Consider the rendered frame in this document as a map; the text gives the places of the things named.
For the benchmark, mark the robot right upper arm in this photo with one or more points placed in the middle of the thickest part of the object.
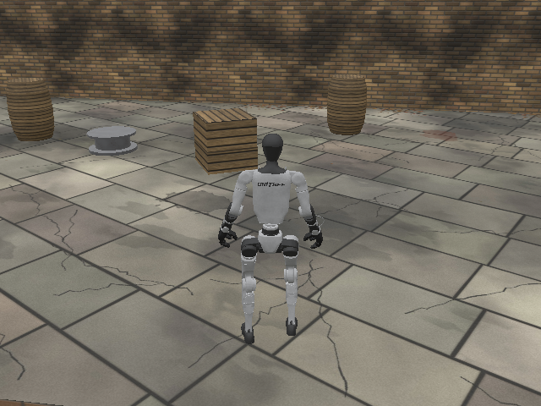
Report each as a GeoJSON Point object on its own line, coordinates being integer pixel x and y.
{"type": "Point", "coordinates": [298, 179]}

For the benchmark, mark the robot left thigh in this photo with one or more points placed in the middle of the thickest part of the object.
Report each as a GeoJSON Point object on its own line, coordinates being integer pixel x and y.
{"type": "Point", "coordinates": [249, 249]}

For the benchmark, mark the robot right hand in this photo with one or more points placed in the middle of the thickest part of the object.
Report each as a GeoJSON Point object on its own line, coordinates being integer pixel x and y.
{"type": "Point", "coordinates": [311, 237]}

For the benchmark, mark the right robot forearm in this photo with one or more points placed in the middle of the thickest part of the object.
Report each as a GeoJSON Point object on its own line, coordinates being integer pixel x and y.
{"type": "Point", "coordinates": [312, 222]}

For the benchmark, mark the left robot forearm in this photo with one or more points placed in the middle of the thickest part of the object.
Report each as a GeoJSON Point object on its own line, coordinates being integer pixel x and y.
{"type": "Point", "coordinates": [228, 221]}

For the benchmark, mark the robot left upper arm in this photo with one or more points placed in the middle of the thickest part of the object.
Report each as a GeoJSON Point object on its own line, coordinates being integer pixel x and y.
{"type": "Point", "coordinates": [245, 177]}

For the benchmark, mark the robot left hand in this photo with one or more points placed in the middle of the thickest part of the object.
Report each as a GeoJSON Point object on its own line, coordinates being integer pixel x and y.
{"type": "Point", "coordinates": [229, 235]}

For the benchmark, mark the right robot foot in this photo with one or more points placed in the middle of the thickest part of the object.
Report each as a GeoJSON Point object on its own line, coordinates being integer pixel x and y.
{"type": "Point", "coordinates": [291, 329]}

